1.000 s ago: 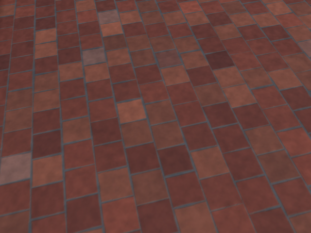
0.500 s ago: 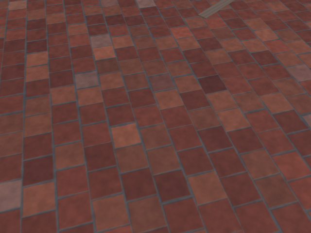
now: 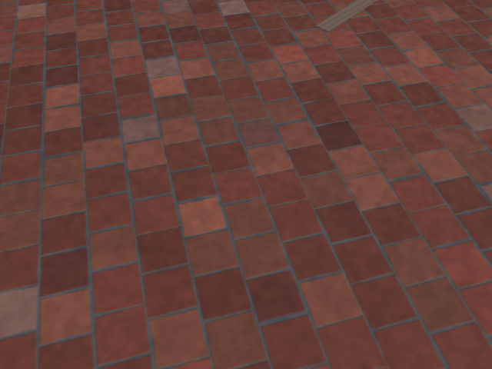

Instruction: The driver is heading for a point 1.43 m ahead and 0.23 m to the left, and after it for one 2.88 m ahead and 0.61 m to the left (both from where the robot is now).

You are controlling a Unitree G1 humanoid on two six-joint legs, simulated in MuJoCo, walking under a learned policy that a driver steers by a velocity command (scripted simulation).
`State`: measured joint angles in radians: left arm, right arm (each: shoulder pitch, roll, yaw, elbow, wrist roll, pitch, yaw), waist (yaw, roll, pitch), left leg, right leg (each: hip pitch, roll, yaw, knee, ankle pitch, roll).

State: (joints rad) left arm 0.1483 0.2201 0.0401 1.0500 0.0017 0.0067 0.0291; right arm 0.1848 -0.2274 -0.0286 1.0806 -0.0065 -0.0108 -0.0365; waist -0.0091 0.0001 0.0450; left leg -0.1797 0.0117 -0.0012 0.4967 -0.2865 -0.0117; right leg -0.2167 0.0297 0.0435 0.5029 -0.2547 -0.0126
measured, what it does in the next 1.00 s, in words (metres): walks ahead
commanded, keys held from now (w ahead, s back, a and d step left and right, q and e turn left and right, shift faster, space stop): no key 0.36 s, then w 0.64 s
